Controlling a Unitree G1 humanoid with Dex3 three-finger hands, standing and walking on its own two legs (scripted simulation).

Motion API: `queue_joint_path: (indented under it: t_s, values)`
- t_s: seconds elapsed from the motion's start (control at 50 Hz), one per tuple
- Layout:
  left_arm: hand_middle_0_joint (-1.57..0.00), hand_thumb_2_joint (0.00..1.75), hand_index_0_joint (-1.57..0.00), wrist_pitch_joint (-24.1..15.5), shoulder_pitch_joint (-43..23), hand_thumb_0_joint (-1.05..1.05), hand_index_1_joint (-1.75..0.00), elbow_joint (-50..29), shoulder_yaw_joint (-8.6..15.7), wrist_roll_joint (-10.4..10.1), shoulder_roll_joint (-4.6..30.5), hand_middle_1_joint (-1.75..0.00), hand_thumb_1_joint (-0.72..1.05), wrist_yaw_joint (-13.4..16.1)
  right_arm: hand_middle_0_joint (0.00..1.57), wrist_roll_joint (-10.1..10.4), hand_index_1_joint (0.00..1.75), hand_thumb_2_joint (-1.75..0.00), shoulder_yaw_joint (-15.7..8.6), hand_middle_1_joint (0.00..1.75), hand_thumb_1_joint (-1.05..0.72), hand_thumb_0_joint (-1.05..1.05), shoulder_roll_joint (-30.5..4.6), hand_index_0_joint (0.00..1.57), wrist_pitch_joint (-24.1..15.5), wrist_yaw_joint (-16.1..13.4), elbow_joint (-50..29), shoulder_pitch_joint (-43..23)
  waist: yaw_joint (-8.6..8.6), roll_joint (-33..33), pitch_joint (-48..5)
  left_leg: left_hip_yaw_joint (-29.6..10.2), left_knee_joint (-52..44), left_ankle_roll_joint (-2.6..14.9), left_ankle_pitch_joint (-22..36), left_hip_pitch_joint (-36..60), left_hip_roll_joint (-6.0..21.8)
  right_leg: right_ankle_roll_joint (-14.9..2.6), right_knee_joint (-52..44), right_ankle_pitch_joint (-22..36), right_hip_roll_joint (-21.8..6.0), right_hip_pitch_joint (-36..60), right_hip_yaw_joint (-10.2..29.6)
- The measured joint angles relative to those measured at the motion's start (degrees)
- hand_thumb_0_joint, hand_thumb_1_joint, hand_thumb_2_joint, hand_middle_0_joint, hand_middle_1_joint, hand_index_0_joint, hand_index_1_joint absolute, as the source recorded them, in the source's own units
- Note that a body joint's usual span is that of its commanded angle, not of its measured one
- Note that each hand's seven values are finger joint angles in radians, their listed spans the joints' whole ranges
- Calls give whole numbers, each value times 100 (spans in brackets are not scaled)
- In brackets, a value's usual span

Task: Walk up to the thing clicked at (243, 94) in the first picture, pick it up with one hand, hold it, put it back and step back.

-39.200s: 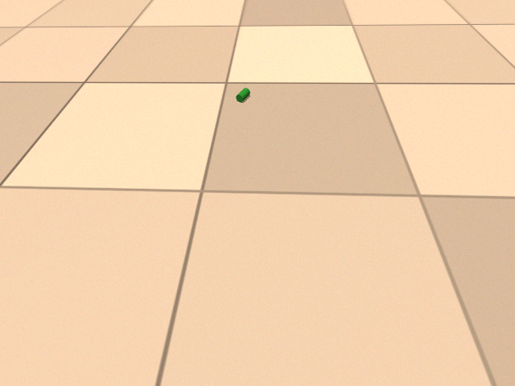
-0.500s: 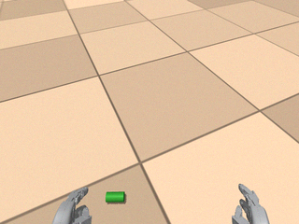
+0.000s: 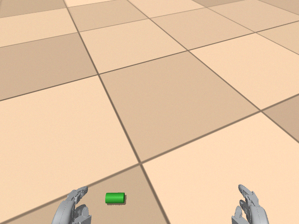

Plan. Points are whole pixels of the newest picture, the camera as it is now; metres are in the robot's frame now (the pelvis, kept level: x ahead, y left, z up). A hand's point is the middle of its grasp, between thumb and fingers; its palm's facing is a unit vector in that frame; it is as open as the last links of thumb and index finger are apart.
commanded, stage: home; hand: left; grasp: from above
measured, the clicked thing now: (115, 197) +0.41 +0.24 -0.69
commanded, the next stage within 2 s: stand in 0.46 s
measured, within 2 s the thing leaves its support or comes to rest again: neither
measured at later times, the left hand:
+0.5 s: hand (89, 221) +0.16 +0.18 -0.04, palm faces +0.04 -0.98 -0.20, open 7.4 cm
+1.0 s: hand out of the picture +0.05 +0.24 -0.11, palm faces +0.05 -0.95 -0.32, open 7.4 cm
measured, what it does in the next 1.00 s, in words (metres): stands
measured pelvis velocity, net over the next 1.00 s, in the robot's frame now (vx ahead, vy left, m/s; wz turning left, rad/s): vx -0.01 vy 0.01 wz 0.01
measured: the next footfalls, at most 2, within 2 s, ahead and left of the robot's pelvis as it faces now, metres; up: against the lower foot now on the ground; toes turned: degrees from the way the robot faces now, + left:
none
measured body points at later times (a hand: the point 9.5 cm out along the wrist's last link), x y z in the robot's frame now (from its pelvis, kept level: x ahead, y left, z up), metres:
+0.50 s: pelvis +0.00 +0.00 +0.00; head +0.01 +0.00 +0.45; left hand +0.15 +0.23 -0.03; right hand +0.16 -0.25 -0.06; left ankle +0.00 +0.12 -0.68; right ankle +0.00 -0.14 -0.68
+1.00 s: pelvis -0.01 +0.01 +0.05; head -0.01 +0.01 +0.50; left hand +0.04 +0.29 -0.09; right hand +0.07 -0.27 -0.08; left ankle +0.00 +0.12 -0.68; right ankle +0.00 -0.14 -0.68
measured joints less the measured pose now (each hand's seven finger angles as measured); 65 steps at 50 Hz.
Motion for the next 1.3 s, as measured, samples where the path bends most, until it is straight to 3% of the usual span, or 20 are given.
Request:
queue_joint_path:
  t_s: [0.56, 0.64, 0.68, 0.76, 0.88, 1.02, 1.3]
  values:
    - [-20, 89, -20, -7, 21, 1, -30, -2, -3, -12, -8, -29, 90, 8, 20, 7, 30, -89, -13, 30, -90, 2, -6, 21, 79, 32, -84, 18, -10, 13, -3, -16, 19, -19, 19, -32, 7, -18, 36, 7, 10, -37, -11]
    - [-20, 89, -21, -1343, -1024, 1, -30, 1933, -167, 471, 149, -29, 90, 79, 20, -523, 30, -89, -86, 30, -90, 1, -165, 21, 678, 475, 721, -449, 234, -202, 672, 107, -365, 23, 217, 668, -112, -45, -131, 88, -112, 551, 98]
    - [-20, 89, -21, -1698, -1393, 1, -30, 2809, -147, 579, 223, -30, 90, 70, 20, -515, 30, -89, -115, 30, -90, 1, -265, 21, 942, 711, 1076, -595, 309, -290, 852, 159, -614, 37, 343, 946, -176, -33, -268, 156, -178, 774, 144]
    - [-20, 89, -21, -2051, -1630, 1, -30, 4010, -28, 605, 319, -30, 90, 73, 20, -379, 31, -89, -306, 30, -90, 1, -363, 21, 1176, 943, 1506, -633, 340, -353, 1015, 205, -1043, 60, 535, 1380, -238, 10, -608, 303, -242, 1166, 180]
    - [-20, 89, -21, -2316, -1637, 1, -30, 5328, 92, 580, 353, -30, 90, 87, 20, -353, 30, -89, -448, 30, -90, 1, -437, 21, 1338, 982, 1994, -532, 325, -306, 1143, 196, -1622, 97, 784, 1935, -232, 59, -1282, 603, -236, 1770, 150]
    - [-20, 89, -20, -2440, -1573, 1, -30, 6336, 83, 532, 298, -30, 90, 70, 20, -285, 30, -89, -403, 30, -90, 1, -367, 21, 1444, 948, 2496, -482, 346, -261, 1265, 190, -2441, 123, 1179, 2564, -244, 99, -2194, 1044, -246, 2449, 118]
    - [-20, 89, -21, -2505, -1739, 1, -30, 7214, 26, 519, 304, -30, 90, 61, 20, -206, 30, -89, -357, 30, -90, 1, -343, 21, 1507, 949, 3033, -675, 352, -155, 1293, 190, -3395, 110, 1733, 3212, -286, 103, -3019, 1523, -287, 3044, 101]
